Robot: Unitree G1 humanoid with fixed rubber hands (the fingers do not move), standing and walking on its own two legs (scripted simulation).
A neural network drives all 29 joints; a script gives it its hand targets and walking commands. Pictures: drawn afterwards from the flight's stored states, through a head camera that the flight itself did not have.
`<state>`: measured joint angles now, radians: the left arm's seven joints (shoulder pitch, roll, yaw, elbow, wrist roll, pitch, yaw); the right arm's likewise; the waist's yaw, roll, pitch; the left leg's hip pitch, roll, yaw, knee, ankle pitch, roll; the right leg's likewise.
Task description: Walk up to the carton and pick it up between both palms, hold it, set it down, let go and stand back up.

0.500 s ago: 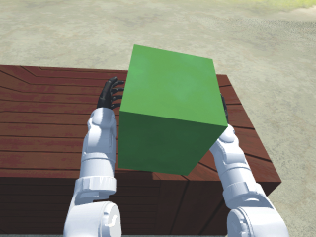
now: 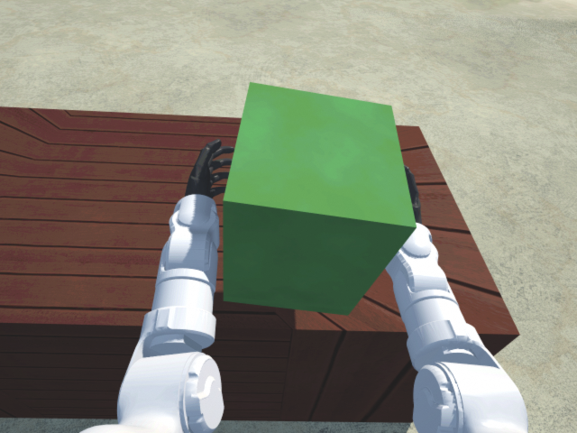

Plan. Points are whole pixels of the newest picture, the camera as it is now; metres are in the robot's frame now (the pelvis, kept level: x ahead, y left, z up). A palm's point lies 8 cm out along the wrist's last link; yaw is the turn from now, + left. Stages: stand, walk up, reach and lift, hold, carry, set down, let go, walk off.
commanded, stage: set down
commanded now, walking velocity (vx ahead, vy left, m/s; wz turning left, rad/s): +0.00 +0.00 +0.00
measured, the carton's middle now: (303, 208) +0.40 +0.00 +0.11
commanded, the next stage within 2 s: none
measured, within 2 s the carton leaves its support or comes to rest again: rests again in 1.56 s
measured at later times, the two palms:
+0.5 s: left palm (210, 197) +0.41 +0.14 +0.11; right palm (402, 217) +0.39 -0.15 +0.10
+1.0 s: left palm (219, 203) +0.43 +0.13 +0.08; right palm (401, 223) +0.41 -0.16 +0.07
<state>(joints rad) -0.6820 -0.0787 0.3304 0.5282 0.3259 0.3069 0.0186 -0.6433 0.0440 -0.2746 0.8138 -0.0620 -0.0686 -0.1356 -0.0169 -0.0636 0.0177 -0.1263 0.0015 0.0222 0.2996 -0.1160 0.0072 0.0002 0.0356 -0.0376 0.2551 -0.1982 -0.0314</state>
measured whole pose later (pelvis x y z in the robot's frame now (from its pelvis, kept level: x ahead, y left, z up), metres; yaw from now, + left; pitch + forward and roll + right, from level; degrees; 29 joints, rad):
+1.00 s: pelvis +0.01 +0.00 +0.00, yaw -2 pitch +7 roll +0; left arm -0.82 -0.08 0.49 0.93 0.36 0.03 0.05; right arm -0.74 0.09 -0.66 0.95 -0.41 -0.19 -0.03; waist 0.02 -0.03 -0.07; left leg -0.31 0.01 0.06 0.29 -0.10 0.01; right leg -0.21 0.04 -0.01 0.28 -0.19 -0.03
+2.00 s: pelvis +0.01 +0.00 -0.01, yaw -3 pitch +21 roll +0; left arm -0.93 0.00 0.53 1.24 0.32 -0.24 0.10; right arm -0.85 0.07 -0.77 1.06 -0.54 -0.31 -0.03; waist 0.02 -0.02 -0.16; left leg -0.63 0.03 0.07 0.34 -0.09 0.01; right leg -0.55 0.05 -0.01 0.37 -0.19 -0.03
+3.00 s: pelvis +0.00 +0.00 -0.01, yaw -3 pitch +20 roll +0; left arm -0.92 -0.07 0.66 1.10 0.47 -0.20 0.05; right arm -0.84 0.12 -0.86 0.93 -0.62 -0.29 0.04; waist 0.01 -0.03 -0.10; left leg -0.59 0.01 0.07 0.31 -0.07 0.02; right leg -0.51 0.04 -0.01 0.34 -0.18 -0.03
